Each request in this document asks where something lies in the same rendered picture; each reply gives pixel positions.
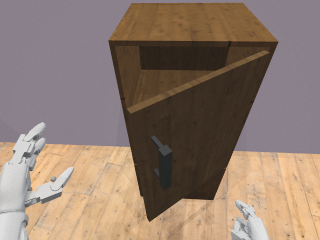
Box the handle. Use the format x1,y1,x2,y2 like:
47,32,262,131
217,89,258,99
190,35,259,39
151,135,173,191

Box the right robot hand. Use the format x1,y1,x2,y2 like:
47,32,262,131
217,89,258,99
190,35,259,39
231,200,270,240

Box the cupboard door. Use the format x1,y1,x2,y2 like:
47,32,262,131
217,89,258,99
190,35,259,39
126,50,270,222

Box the left robot forearm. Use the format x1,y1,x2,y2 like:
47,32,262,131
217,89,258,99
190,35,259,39
0,211,29,240

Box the left robot hand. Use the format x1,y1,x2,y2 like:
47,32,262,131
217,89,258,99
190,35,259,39
0,122,74,214

